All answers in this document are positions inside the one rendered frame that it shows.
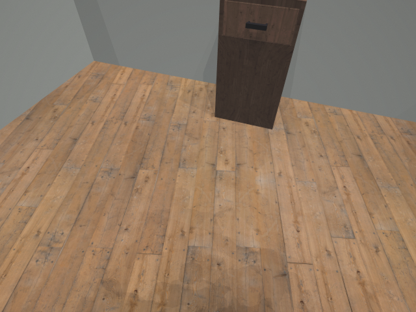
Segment drawer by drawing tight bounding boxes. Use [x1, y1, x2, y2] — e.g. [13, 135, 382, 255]
[222, 0, 299, 45]

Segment handle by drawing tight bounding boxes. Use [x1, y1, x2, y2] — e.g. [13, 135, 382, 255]
[246, 21, 268, 31]

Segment cabinet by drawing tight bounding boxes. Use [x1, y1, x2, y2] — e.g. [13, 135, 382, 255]
[215, 0, 307, 129]

